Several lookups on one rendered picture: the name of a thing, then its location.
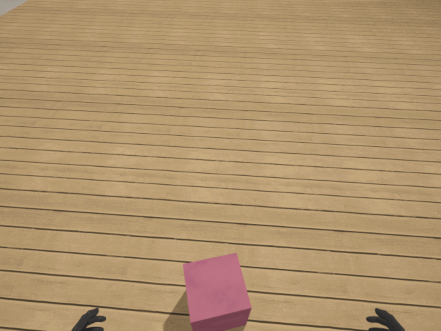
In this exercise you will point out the carton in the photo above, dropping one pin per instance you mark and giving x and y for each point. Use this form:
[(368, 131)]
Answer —
[(216, 294)]

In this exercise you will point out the robot right hand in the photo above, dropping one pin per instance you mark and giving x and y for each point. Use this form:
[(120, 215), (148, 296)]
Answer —
[(385, 319)]

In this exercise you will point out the robot left hand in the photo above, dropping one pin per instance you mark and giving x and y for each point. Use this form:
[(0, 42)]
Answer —
[(87, 319)]

